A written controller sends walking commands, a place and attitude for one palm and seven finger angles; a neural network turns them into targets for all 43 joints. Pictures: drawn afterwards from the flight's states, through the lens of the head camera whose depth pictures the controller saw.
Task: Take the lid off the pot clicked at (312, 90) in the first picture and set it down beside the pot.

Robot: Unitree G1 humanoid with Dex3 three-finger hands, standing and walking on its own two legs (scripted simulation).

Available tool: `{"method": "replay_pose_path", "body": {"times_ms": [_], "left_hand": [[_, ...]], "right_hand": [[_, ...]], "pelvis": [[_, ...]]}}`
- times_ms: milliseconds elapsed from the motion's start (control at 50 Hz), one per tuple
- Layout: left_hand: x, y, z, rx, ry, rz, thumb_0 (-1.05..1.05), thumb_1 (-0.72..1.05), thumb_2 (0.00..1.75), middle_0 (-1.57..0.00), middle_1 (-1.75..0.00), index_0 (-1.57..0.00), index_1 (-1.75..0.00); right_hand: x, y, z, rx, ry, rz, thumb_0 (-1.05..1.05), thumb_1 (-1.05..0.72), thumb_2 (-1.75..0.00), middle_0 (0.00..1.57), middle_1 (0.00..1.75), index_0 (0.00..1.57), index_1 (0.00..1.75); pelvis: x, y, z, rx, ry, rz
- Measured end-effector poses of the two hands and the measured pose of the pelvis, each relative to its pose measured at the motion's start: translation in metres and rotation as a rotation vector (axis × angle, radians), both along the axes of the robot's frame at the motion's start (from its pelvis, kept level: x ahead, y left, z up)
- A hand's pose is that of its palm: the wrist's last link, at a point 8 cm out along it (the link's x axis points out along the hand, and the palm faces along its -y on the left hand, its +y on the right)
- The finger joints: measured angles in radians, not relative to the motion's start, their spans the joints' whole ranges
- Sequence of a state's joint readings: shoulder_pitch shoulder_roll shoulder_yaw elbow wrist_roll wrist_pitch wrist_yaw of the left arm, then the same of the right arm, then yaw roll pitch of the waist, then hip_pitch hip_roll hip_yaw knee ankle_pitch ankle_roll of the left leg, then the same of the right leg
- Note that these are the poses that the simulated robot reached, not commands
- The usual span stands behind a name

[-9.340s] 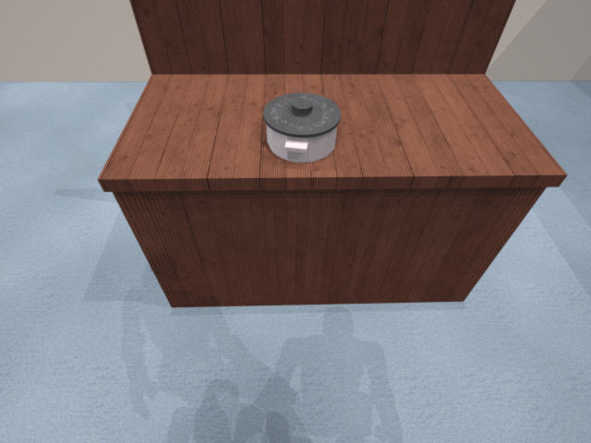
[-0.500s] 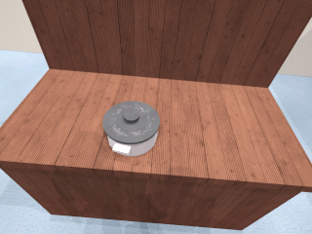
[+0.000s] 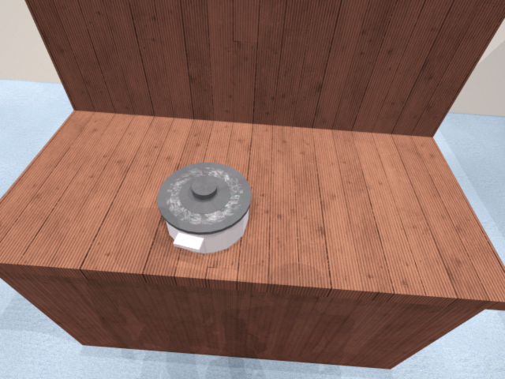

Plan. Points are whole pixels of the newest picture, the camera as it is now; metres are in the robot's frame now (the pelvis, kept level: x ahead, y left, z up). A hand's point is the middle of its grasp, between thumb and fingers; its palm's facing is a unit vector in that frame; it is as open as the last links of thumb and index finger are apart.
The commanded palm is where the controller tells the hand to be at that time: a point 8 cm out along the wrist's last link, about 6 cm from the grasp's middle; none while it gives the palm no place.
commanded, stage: look again from close up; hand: left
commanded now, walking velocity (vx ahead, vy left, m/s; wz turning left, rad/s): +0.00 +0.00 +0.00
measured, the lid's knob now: (204, 188) +0.46 +0.13 +0.01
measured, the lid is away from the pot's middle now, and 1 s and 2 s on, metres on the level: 0.00 0.00 0.00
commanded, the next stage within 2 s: lift the closed hand beside the body in 0.52 s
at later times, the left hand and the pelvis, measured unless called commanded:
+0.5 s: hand out of the picture -0.02 +0.15 -0.18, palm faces +0.02 -0.99 -0.14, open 7.4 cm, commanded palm none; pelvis +0.01 +0.00 +0.00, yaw +0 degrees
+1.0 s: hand out of the picture +0.13 +0.17 -0.07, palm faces +0.21 -0.95 -0.22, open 4.8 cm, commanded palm +0.09 +0.23 -0.05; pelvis +0.01 -0.02 -0.01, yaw +2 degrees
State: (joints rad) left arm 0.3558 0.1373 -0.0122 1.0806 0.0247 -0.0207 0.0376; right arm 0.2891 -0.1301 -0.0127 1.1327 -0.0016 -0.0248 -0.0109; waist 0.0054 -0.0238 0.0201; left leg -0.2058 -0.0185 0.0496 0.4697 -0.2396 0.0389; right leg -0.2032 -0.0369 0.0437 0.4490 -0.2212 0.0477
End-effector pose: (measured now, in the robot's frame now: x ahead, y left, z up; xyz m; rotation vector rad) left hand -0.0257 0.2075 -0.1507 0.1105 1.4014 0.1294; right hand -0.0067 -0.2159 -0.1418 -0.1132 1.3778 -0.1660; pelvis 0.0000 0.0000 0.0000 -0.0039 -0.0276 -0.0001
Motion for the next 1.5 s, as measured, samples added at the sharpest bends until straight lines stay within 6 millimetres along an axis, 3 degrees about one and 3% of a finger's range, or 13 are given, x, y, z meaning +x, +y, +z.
{"method": "replay_pose_path", "body": {"times_ms": [640, 660, 700, 760, 800, 840, 900, 980, 1080, 1240, 1340, 1500], "left_hand": [[0.006, -0.004, -0.002, -0.010, 0.020, -0.009, 0.01, 0.91, 0.90, -0.19, -0.30, -0.20, -0.30], [0.015, -0.003, 0.002, -0.006, -0.021, 0.001, 0.01, 0.91, 0.90, -0.20, -0.30, -0.20, -0.31], [0.043, 0.018, 0.023, 0.098, -0.193, 0.003, 0.05, 0.96, 0.90, -0.21, -0.32, -0.22, -0.32], [0.095, 0.038, 0.067, 0.213, -0.465, -0.010, 0.07, 0.98, 0.90, -0.26, -0.37, -0.26, -0.37], [0.126, 0.034, 0.087, 0.233, -0.597, -0.060, 0.06, 0.98, 0.90, -0.30, -0.42, -0.30, -0.42], [0.147, 0.021, 0.094, 0.203, -0.669, -0.089, 0.05, 0.96, 0.90, -0.35, -0.48, -0.36, -0.48], [0.153, 0.007, 0.094, 0.137, -0.720, -0.055, 0.03, 0.94, 0.90, -0.46, -0.60, -0.46, -0.60], [0.136, 0.010, 0.106, 0.146, -0.783, 0.012, 0.02, 0.92, 0.90, -0.62, -0.77, -0.63, -0.77], [0.117, 0.016, 0.105, 0.200, -0.748, 0.034, 0.02, 0.91, 0.90, -0.83, -1.00, -0.84, -1.00], [0.116, 0.027, 0.124, 0.305, -0.735, 0.027, 0.02, 0.90, 0.90, -1.14, -1.33, -1.14, -1.34], [0.120, 0.027, 0.123, 0.318, -0.711, 0.027, 0.02, 0.90, 0.90, -1.23, -1.44, -1.23, -1.44], [0.129, 0.035, 0.150, 0.382, -0.795, 0.045, 0.02, 0.90, 0.90, -1.28, -1.49, -1.28, -1.49]], "right_hand": [[-0.006, 0.010, 0.000, 0.012, 0.037, -0.017, 0.01, -0.92, -0.90, 0.20, 0.30, 0.20, 0.30], [-0.004, 0.008, 0.001, 0.009, 0.011, -0.012, 0.01, -0.92, -0.90, 0.20, 0.30, 0.20, 0.30], [0.009, -0.001, 0.005, -0.020, -0.104, 0.007, 0.03, -0.94, -0.90, 0.20, 0.30, 0.20, 0.30], [0.045, -0.014, 0.012, -0.046, -0.293, 0.050, 0.03, -0.94, -0.90, 0.20, 0.30, 0.20, 0.30], [0.078, -0.021, 0.017, -0.048, -0.425, 0.084, 0.03, -0.94, -0.90, 0.20, 0.30, 0.20, 0.30], [0.111, -0.026, 0.026, -0.048, -0.543, 0.092, 0.03, -0.93, -0.90, 0.20, 0.30, 0.20, 0.30], [0.157, -0.030, 0.050, -0.056, -0.686, 0.084, 0.02, -0.92, -0.90, 0.20, 0.30, 0.20, 0.30], [0.201, -0.029, 0.087, -0.080, -0.827, 0.152, 0.01, -0.92, -0.90, 0.20, 0.30, 0.20, 0.30], [0.195, -0.039, 0.083, -0.105, -0.787, 0.214, 0.01, -0.91, -0.90, 0.20, 0.30, 0.24, 0.34], [0.189, -0.035, 0.052, -0.056, -0.689, 0.194, 0.01, -0.91, -0.90, 0.20, 0.30, 0.22, 0.31], [0.192, -0.031, 0.041, -0.029, -0.666, 0.185, 0.01, -0.91, -0.90, 0.20, 0.30, 0.21, 0.30], [0.215, -0.031, 0.046, -0.026, -0.706, 0.174, 0.01, -0.90, -0.90, 0.20, 0.30, 0.20, 0.30]], "pelvis": [[0.007, 0.001, 0.000, -0.006, 0.013, -0.005], [0.007, 0.002, -0.001, -0.006, 0.012, 0.001], [0.006, 0.002, -0.003, -0.002, 0.004, 0.013], [0.006, 0.003, -0.004, 0.001, -0.009, 0.041], [0.006, 0.005, -0.005, 0.001, -0.010, 0.049], [0.004, 0.005, -0.006, 0.005, -0.001, 0.042], [0.003, -0.002, -0.008, 0.013, 0.011, 0.022], [0.006, -0.014, -0.009, 0.012, 0.009, 0.028], [0.005, -0.024, -0.011, -0.003, 0.019, 0.057], [0.010, -0.033, -0.013, 0.000, 0.045, 0.061], [0.015, -0.037, -0.015, 0.004, 0.050, 0.061], [0.025, -0.039, -0.014, 0.008, 0.044, 0.060]]}}
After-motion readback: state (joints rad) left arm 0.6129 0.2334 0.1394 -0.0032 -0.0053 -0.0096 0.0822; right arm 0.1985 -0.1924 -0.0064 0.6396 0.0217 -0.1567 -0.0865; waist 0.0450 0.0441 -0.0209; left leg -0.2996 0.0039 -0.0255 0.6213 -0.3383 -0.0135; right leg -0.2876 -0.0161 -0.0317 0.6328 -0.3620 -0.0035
